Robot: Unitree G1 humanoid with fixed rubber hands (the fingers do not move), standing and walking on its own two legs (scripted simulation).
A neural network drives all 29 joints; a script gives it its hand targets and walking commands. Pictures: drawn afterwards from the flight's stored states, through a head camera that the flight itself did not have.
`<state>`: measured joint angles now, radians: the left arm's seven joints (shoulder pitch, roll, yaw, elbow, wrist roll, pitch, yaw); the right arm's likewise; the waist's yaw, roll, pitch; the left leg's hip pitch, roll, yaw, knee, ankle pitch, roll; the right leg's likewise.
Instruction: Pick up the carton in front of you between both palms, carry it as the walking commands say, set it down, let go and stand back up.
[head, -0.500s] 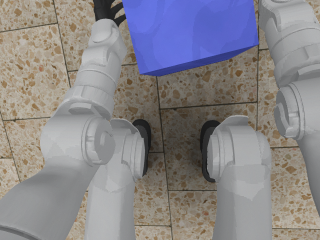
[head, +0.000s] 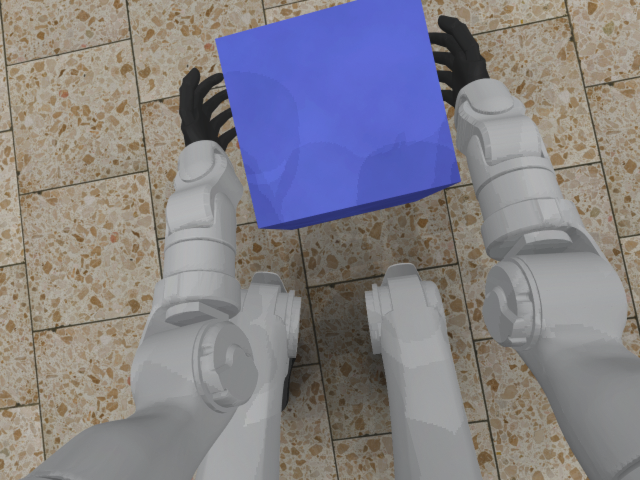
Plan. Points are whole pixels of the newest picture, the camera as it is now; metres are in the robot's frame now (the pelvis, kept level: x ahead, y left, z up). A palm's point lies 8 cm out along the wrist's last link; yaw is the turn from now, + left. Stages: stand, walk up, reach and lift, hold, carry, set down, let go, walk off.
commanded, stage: reach and lift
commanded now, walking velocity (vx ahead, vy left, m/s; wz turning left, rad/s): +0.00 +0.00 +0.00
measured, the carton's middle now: (338, 138) +0.50 -0.04 -0.16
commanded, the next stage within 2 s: none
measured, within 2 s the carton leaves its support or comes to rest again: neither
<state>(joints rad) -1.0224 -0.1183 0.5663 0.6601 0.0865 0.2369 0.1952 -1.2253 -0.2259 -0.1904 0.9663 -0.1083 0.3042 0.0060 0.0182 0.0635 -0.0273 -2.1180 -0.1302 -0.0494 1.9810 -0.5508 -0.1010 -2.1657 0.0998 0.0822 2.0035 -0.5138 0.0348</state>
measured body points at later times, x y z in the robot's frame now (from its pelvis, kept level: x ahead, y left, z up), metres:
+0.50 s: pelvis +0.03 +0.01 +0.12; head +0.24 -0.03 +0.52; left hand +0.48 +0.13 +0.07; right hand +0.49 -0.18 +0.06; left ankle +0.12 +0.13 -0.39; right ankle +0.12 -0.12 -0.39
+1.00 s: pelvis +0.09 +0.01 +0.27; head +0.18 -0.01 +0.71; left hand +0.45 +0.13 +0.23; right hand +0.44 -0.17 +0.22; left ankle +0.12 +0.13 -0.39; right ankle +0.12 -0.12 -0.39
